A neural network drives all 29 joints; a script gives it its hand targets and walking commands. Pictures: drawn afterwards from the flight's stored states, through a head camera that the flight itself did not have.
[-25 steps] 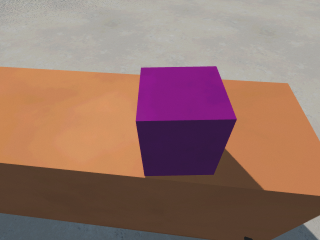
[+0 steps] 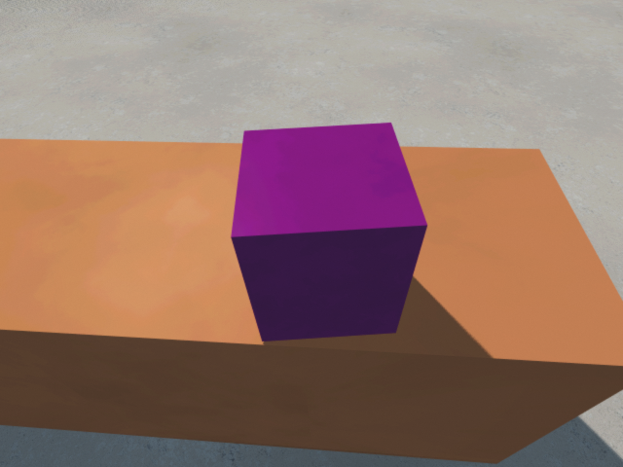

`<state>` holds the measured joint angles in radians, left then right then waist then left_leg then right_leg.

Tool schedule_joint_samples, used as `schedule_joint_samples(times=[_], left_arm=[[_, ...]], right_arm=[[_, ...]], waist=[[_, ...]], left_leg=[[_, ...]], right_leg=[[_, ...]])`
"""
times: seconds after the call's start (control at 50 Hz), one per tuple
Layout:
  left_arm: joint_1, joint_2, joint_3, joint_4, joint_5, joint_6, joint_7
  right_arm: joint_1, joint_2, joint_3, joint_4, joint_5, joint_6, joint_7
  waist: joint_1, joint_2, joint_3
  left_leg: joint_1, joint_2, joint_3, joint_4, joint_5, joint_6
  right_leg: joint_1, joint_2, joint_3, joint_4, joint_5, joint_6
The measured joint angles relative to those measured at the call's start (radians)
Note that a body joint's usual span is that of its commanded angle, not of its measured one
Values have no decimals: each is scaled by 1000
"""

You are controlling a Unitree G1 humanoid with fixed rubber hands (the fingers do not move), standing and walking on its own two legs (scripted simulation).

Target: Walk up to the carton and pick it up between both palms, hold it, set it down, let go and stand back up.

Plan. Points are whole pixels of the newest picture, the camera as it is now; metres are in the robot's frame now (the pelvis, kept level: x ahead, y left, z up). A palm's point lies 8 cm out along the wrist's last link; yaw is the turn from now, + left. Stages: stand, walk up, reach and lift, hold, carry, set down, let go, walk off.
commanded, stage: walk up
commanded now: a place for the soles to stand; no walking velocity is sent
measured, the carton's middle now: (323, 236) +0.43 +0.01 +0.05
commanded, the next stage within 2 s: reach and lift in 0.48 s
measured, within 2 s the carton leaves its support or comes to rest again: neither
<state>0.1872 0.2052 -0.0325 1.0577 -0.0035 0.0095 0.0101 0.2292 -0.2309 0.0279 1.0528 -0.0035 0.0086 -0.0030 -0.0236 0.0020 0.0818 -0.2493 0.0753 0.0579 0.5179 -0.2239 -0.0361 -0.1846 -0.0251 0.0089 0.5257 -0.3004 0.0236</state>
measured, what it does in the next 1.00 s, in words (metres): stands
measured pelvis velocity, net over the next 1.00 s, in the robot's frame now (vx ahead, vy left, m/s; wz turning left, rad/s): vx -0.02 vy -0.01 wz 0.02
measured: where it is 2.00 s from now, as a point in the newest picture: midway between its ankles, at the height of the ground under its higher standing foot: outside the picture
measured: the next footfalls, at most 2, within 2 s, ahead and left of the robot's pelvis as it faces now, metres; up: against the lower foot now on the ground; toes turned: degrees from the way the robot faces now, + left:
none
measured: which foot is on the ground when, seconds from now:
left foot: down 0.00-1.00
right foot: down 0.00-1.00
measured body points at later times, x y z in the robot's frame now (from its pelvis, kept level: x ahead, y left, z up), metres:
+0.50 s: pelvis -0.01 +0.01 +0.00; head +0.00 +0.01 +0.45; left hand +0.03 +0.25 -0.16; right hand +0.03 -0.24 -0.15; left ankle +0.03 +0.14 -0.73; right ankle -0.01 -0.13 -0.73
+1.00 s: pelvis -0.02 -0.01 -0.01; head +0.00 +0.01 +0.44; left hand +0.13 +0.22 -0.12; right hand +0.13 -0.25 -0.11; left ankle +0.03 +0.14 -0.73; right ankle -0.01 -0.13 -0.73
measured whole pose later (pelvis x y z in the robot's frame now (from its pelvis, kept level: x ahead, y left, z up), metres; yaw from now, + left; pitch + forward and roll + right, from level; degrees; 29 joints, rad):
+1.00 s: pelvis -0.02 -0.01 -0.01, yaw +1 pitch -5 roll +0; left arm 0.19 0.21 0.02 0.42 0.05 0.52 0.00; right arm 0.14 -0.18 -0.05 0.70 -0.02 0.06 0.05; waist -0.03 -0.05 0.13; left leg -0.27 0.08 0.03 0.63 -0.26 -0.05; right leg -0.21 -0.02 -0.01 0.66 -0.36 0.01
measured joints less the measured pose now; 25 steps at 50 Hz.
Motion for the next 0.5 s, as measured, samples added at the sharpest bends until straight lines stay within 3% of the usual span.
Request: schedule_joint_samples(times=[0.48,0.5], left_arm=[[27,16,-2,24,0,-3,2],[26,20,-2,-1,-16,49,2]], right_arm=[[-30,15,3,32,4,3,0],[-38,22,-27,37,-20,5,9]], waist=[[10,-8,-20],[6,-10,-36]], left_leg=[[4,-4,5,-4,10,9],[-30,-6,2,17,-2,10]], right_leg=[[6,-4,5,-12,17,8],[-29,-6,2,15,-2,1]])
